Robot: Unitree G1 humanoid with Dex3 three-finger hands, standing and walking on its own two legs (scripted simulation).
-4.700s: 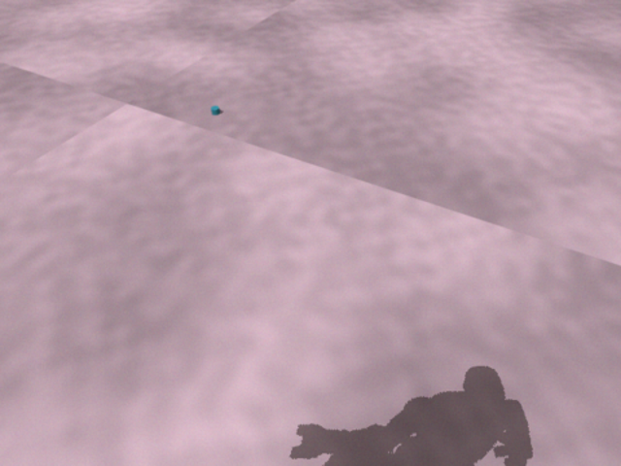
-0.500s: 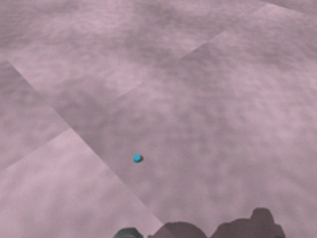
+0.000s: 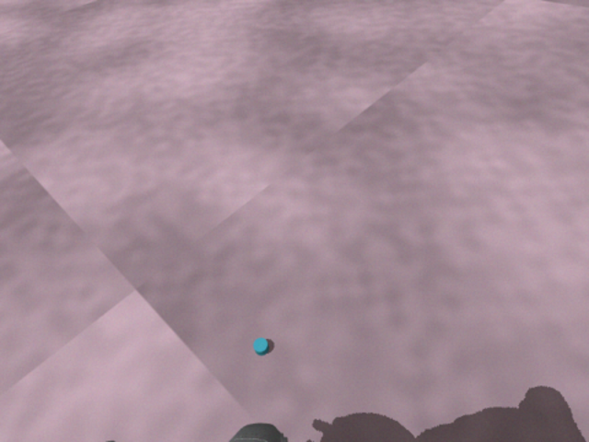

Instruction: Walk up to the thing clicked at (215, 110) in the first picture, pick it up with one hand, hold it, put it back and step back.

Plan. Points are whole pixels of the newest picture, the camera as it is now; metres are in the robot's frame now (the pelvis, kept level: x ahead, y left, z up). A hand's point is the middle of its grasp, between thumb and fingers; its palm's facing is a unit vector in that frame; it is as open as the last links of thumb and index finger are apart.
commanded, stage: walk up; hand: left
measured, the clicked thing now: (261, 346) +0.52 +0.23 -0.74
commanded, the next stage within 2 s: stand in 1.86 s
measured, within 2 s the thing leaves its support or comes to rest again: neither
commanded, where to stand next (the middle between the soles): +0.18 +0.05 m, yaw +0 degrees
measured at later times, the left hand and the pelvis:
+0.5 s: hand (138, 418) +0.17 +0.30 -0.16, palm faces -0.04 -0.93 -0.37, open 7.4 cm; pelvis +0.12 +0.03 +0.00, yaw +0 degrees
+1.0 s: hand (163, 358) +0.26 +0.28 -0.14, palm faces -0.03 -0.94 -0.34, open 7.4 cm; pelvis +0.15 +0.03 +0.01, yaw -1 degrees
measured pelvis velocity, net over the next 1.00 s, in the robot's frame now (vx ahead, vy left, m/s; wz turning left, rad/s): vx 0.15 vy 0.03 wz -0.02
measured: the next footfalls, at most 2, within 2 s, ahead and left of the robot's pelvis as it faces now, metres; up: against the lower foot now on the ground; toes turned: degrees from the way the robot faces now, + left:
left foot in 0.26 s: +0.21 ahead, +0.16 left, +0.00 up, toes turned +2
right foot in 0.54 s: +0.21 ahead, -0.10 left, +0.00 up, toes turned -3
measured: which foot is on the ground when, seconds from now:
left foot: up 0.00-0.24, down 0.26-1.00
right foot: down 0.00-0.26, up 0.28-0.52, down 0.54-1.00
